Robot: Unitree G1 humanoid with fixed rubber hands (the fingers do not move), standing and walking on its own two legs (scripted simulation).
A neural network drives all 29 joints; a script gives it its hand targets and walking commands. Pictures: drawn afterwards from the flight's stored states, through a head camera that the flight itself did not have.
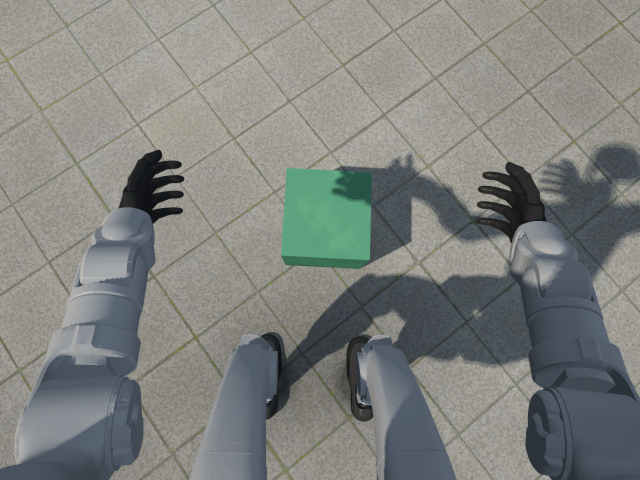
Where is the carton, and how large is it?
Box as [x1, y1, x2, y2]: [281, 168, 371, 268]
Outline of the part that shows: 287,168 281,256 285,264 359,268 369,260 371,173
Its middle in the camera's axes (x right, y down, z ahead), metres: +0.02 -0.04 +1.00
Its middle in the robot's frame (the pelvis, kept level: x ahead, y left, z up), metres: +0.51 -0.03 -0.59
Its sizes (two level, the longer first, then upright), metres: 0.211 0.203 0.178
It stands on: the floor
